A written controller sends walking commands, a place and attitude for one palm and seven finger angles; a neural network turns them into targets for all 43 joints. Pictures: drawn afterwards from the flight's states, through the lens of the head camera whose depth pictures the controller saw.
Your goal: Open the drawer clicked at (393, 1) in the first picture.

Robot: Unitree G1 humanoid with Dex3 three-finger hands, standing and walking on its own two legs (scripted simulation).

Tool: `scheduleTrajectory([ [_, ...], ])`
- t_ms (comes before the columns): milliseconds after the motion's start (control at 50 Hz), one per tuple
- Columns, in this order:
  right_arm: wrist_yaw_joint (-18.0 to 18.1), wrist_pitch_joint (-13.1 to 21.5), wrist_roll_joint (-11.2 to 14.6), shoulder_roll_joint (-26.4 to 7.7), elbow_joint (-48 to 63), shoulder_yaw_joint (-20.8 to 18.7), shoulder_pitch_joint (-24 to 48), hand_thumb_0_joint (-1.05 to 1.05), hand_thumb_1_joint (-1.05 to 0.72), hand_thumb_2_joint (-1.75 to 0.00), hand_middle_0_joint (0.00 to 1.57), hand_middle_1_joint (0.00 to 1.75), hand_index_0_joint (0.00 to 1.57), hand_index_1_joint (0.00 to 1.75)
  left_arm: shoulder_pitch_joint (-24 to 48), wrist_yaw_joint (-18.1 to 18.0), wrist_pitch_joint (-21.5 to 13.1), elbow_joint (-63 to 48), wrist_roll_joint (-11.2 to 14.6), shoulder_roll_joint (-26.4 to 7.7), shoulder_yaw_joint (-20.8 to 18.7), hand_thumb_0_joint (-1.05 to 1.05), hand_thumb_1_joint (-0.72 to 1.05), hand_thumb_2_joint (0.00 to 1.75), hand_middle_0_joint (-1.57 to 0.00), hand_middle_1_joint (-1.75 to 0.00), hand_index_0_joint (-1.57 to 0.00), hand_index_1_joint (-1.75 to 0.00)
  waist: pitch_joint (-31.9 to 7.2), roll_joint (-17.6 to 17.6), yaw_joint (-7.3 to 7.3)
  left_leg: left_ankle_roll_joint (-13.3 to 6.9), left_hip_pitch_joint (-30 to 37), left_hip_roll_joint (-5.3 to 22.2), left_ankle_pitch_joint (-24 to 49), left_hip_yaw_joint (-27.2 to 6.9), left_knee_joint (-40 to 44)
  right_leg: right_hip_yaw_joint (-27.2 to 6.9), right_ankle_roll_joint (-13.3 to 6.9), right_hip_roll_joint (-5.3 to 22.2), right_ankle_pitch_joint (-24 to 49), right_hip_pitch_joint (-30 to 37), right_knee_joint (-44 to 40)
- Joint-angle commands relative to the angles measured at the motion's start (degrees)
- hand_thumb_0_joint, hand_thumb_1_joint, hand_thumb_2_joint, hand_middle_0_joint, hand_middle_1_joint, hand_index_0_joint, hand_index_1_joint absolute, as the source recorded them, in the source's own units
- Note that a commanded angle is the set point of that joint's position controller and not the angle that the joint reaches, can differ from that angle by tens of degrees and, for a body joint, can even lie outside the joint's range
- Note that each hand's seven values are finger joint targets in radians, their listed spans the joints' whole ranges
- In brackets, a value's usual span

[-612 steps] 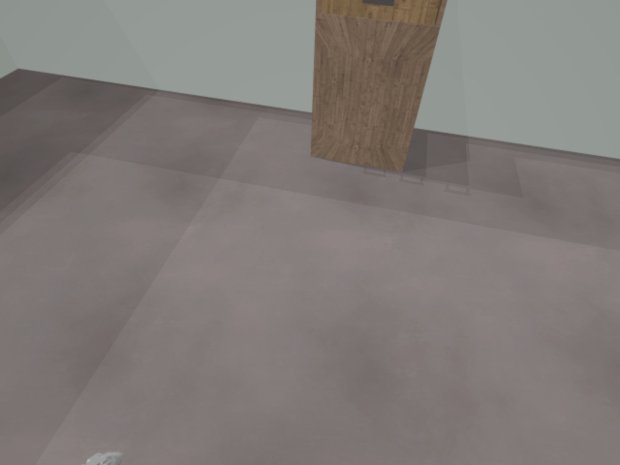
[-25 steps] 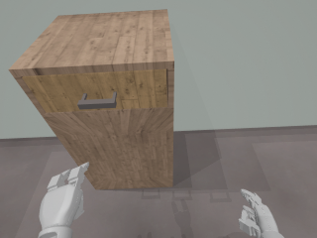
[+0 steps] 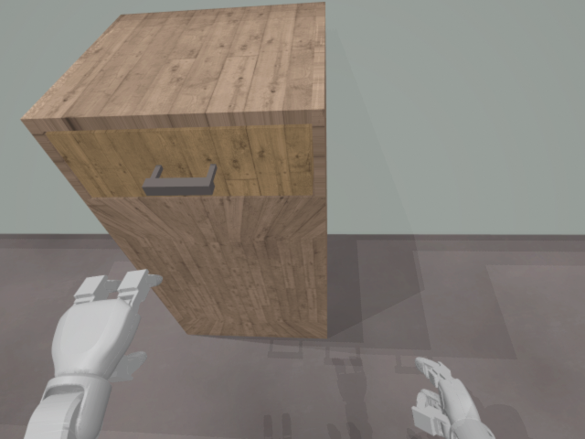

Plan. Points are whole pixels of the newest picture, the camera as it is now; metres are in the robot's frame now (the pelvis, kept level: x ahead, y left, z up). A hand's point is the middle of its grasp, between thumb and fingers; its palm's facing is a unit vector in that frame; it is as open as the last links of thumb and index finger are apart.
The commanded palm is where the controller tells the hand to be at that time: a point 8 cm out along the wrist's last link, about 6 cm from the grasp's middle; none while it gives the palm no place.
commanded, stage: raise the hand with hooked fingers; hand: left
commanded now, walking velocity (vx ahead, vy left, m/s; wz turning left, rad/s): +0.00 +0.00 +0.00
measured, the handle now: (182, 178) +0.50 +0.28 +0.05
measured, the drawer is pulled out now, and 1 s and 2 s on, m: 0.00 0.00 0.00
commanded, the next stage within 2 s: move the hooked fingers above the handle in 1.10 s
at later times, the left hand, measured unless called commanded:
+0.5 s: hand (87, 256) +0.28 +0.29 +0.13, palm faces +0.15 -0.08 -0.99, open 13.5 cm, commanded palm +0.25 +0.29 +0.19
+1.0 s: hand (74, 239) +0.29 +0.30 +0.16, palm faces +0.09 -0.07 -0.99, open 13.8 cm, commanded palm +0.25 +0.30 +0.22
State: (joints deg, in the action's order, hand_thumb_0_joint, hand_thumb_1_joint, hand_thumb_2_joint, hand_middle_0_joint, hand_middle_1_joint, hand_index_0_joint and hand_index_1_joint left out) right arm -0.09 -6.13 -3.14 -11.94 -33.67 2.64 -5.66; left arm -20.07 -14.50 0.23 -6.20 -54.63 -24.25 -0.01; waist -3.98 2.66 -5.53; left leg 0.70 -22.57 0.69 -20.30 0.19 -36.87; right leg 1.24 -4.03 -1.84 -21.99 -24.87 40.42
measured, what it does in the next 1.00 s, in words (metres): shifts its weight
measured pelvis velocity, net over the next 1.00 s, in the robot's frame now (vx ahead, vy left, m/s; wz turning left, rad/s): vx -0.02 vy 0.06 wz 0.01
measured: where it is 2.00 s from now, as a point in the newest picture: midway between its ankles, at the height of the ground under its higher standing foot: outside the picture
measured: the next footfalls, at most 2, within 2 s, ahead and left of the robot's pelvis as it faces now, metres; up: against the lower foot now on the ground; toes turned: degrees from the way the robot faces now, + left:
none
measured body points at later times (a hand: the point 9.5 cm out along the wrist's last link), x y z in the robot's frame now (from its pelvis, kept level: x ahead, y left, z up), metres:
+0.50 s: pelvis -0.01 +0.05 +0.02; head -0.01 +0.02 +0.47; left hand +0.27 +0.29 +0.18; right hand +0.22 -0.15 -0.07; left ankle -0.02 +0.16 -0.72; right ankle -0.02 -0.07 -0.72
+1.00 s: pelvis -0.02 +0.06 +0.02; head -0.01 +0.03 +0.47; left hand +0.27 +0.30 +0.21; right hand +0.16 -0.16 -0.09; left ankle -0.02 +0.16 -0.72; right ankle -0.02 -0.07 -0.72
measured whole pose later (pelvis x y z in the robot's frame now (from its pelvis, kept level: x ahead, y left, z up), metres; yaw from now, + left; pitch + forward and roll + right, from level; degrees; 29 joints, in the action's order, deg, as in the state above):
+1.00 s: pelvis -0.02 +0.06 +0.02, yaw +0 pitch +0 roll +0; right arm -0.8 -6.3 0.7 -15.7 -36.6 0.7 -8.9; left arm 8.6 4.2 3.4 -3.7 -49.7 -30.8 2.3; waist 0.7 4.9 -5.2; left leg -2.2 -10.4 -3.0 -12.0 -0.6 -22.9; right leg 0.2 0.6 1.4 -12.4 -11.3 24.1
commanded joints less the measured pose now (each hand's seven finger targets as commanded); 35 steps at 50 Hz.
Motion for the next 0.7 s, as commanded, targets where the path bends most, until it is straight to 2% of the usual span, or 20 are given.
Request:
scheduleTrajectory([
  [0, 1.32, 3.50, 0.58, -6.64, 9.15, -4.14, 7.66, 0.00, -0.90, -0.90, 0.20, 0.30, 0.20, 0.30, 2.51, -2.83, -1.67, -13.23, 0.86, -12.13, -11.16, 0.00, -0.06, 0.49, -0.27, -0.92, -0.27, -0.92, -11.83, -4.99, -1.15, -2.72, -1.42, -3.96, 14.73, -0.15, 3.15, -9.20, 3.78, 4.21, 34.82, 17.26, -6.82],
  [40, 1.37, 4.16, 0.90, -6.70, 8.97, -4.83, 7.93, 0.00, -0.90, -0.90, 0.20, 0.30, 0.20, 0.30, 4.02, -4.27, -1.90, -13.84, 1.33, -12.38, -12.36, 0.00, -0.10, 0.47, -0.27, -0.94, -0.27, -0.94, -12.38, -5.34, -1.01, -2.78, -0.41, -4.15, 14.96, -0.01, 3.26, -8.87, 3.74, 4.09, 33.70, 17.02, -7.27],
  [100, 1.08, 4.40, 1.55, -6.97, 8.04, -5.84, 7.40, 0.00, -0.90, -0.90, 0.20, 0.30, 0.20, 0.30, 6.54, -4.88, -0.71, -13.16, 1.47, -10.80, -10.57, 0.00, -0.17, 0.44, -0.28, -0.99, -0.28, -0.99, -12.89, -4.78, -0.37, -2.83, 1.20, -4.42, 16.44, 0.59, 3.93, -7.01, 3.57, 4.00, 33.87, 16.49, -7.06],
  [140, 1.11, 4.38, 2.14, -7.33, 8.05, -6.10, 8.18, 0.00, -0.90, -0.90, 0.20, 0.30, 0.20, 0.30, 9.66, -4.29, 1.18, -12.82, 1.68, -11.19, -9.64, 0.00, -0.22, 0.42, -0.28, -1.02, -0.28, -1.02, -12.29, -4.10, -0.01, -2.86, 2.62, -4.41, 16.82, 0.92, 4.62, -6.14, 3.39, 3.70, 31.30, 15.98, -7.84],
  [220, 1.58, 3.69, 2.79, -7.66, 7.79, -5.99, 8.53, 0.00, -0.90, -0.90, 0.20, 0.30, 0.20, 0.30, 17.37, -0.98, 4.13, -14.17, 1.52, -11.31, -5.95, 0.00, -0.31, 0.38, -0.29, -1.08, -0.29, -1.08, -11.31, -2.93, 0.41, -3.13, 6.89, -4.01, 18.84, 0.95, 6.87, -3.48, 2.99, 3.13, 26.80, 15.54, -9.33],
  [260, 1.89, 3.42, 3.06, -7.61, 7.48, -5.49, 8.59, 0.00, -0.90, -0.90, 0.20, 0.30, 0.20, 0.30, 21.34, 0.99, 5.07, -13.14, 1.51, -12.29, -5.48, 0.00, -0.36, 0.36, -0.29, -1.11, -0.29, -1.11, -9.79, -3.02, 0.65, -3.06, 8.40, -3.54, 18.41, 0.59, 8.36, -2.55, 2.81, 2.80, 22.41, 14.99, -10.64],
  [280, 2.08, 3.19, 3.21, -7.62, 7.44, -5.33, 8.72, 0.00, -0.90, -0.90, 0.20, 0.30, 0.20, 0.30, 23.45, 1.90, 5.37, -13.13, 1.46, -12.79, -5.31, 0.00, -0.38, 0.35, -0.29, -1.12, -0.29, -1.12, -8.93, -1.48, 0.64, -2.96, 9.39, -3.27, 18.56, 0.41, 9.19, -1.96, 2.59, 2.56, 20.95, 14.66, -11.25],
  [320, 2.14, 2.85, 3.30, -7.57, 7.19, -4.93, 8.72, 0.00, -0.90, -0.90, 0.20, 0.30, 0.20, 0.30, 27.17, 3.37, 5.90, -12.34, 0.96, -14.18, -5.65, 0.00, -0.43, 0.33, -0.29, -1.15, -0.29, -1.15, -8.64, -0.88, 0.43, -2.69, 10.75, -2.95, 20.52, -0.16, 10.52, -1.27, 2.22, 2.14, 20.63, 15.55, -11.84],
  [340, 2.09, 2.74, 3.50, -7.74, 7.36, -4.78, 9.13, 0.00, -0.90, -0.90, 0.20, 0.30, 0.20, 0.30, 28.81, 4.09, 6.32, -11.98, 0.95, -15.06, -6.34, 0.00, -0.45, 0.32, -0.30, -1.17, -0.30, -1.17, -8.61, 0.57, 0.26, -2.51, 11.56, -2.71, 21.30, -0.40, 11.04, -1.02, 2.06, 1.86, 20.20, 15.83, -12.24],
  [380, 1.95, 2.38, 3.73, -7.39, 6.97, -4.25, 8.80, 0.00, -0.90, -0.90, 0.20, 0.30, 0.20, 0.30, 32.36, 5.74, 7.08, -10.54, 1.26, -14.55, -5.01, 0.00, -0.50, 0.30, -0.30, -1.20, -0.30, -1.20, -7.01, 1.35, 0.46, -2.14, 12.33, -2.45, 21.95, -0.83, 12.58, -0.50, 1.81, 1.73, 19.49, 16.43, -13.22],
  [420, 1.81, 1.99, 3.82, -7.38, 6.71, -3.96, 8.82, 0.00, -0.90, -0.90, 0.20, 0.30, 0.20, 0.30, 35.38, 7.56, 7.86, -9.23, 1.38, -14.66, -4.39, 0.00, -0.50, 0.30, -0.30, -1.20, -0.30, -1.20, -7.03, 1.16, 0.56, -1.79, 13.29, -2.13, 23.40, -1.13, 13.68, 0.03, 1.72, 1.46, 19.59, 17.17, -13.86],
  [440, 1.63, 1.95, 4.01, -7.58, 7.14, -3.82, 9.22, 0.00, -0.90, -0.90, 0.20, 0.30, 0.20, 0.30, 36.84, 8.50, 8.20, -9.44, 1.36, -15.71, -5.27, 0.00, -0.50, 0.30, -0.30, -1.20, -0.30, -1.20, -8.09, 1.44, 0.31, -1.66, 13.91, -1.98, 24.35, -1.40, 14.00, -0.13, 1.59, 1.17, 19.49, 18.07, -14.06],
  [460, 1.52, 1.79, 3.96, -7.37, 6.93, -3.53, 9.04, 0.00, -0.90, -0.90, 0.20, 0.30, 0.20, 0.30, 38.31, 9.59, 8.71, -8.11, 1.43, -14.79, -3.70, 0.00, -0.50, 0.30, -0.30, -1.20, -0.30, -1.20, -7.62, 1.25, 0.54, -1.60, 14.08, -2.00, 24.01, -1.37, 14.42, 0.15, 1.65, 1.40, 18.98, 18.14, -14.39],
  [540, 1.16, 1.29, 4.21, -7.70, 7.06, -3.06, 9.10, 0.00, -0.90, -0.90, 0.20, 0.30, 0.20, 0.30, 43.31, 13.63, 9.36, -6.51, 1.86, -16.04, -3.69, 0.00, -0.50, 0.30, -0.30, -1.20, -0.30, -1.20, -6.99, 0.95, 0.84, -1.38, 14.93, -1.43, 25.15, -1.85, 15.70, 0.42, 1.50, 0.86, 18.67, 18.61, -15.72],
  [560, 1.02, 1.26, 4.03, -7.65, 6.66, -3.00, 8.43, 0.00, -0.90, -0.90, 0.20, 0.30, 0.20, 0.30, 44.98, 14.59, 9.19, -6.39, 1.69, -15.62, -2.56, 0.00, -0.50, 0.30, -0.30, -1.20, -0.30, -1.20, -7.80, 0.98, 1.03, -1.27, 15.58, -1.39, 26.03, -1.86, 15.81, 0.70, 1.51, 1.14, 18.61, 18.88, -15.75],
  [640, 0.93, 1.60, 4.04, -8.04, 7.09, -2.80, 8.36, 0.00, -0.90, -0.90, 0.20, 0.30, 0.20, 0.30, 50.73, 17.04, 7.95, -6.60, 2.40, -18.79, -4.36, 0.00, -0.50, 0.30, -0.30, -1.20, -0.30, -1.20, -8.69, 1.73, 0.90, -1.31, 16.50, -1.24, 25.14, -2.57, 16.62, 0.68, 1.40, 0.75, 17.31, 19.11, -16.85],
  [660, 0.85, 1.66, 4.02, -7.98, 6.62, -2.69, 7.84, 0.00, -0.90, -0.90, 0.20, 0.30, 0.20, 0.30, 51.90, 17.56, 7.53, -5.40, 2.45, -18.24, -3.47, 0.00, -0.50, 0.30, -0.30, -1.20, -0.30, -1.20, -8.24, 1.29, 1.10, -1.11, 16.04, -1.24, 24.63, -2.67, 17.01, 0.97, 1.33, 1.06, 16.39, 19.07, -16.87],
  [680, 0.88, 1.75, 4.09, -8.14, 6.57, -2.95, 7.31, 0.00, -0.90, -0.90, 0.20, 0.30, 0.20, 0.30, 52.71, 17.89, 6.90, -5.57, 3.07, -19.00, -4.27, 0.00, -0.50, 0.30, -0.30, -1.20, -0.30, -1.20, -8.94, 0.84, 0.90, -1.22, 16.40, -1.35, 24.50, -2.73, 17.09, 0.93, 1.38, 1.05, 16.60, 19.48, -17.16],
])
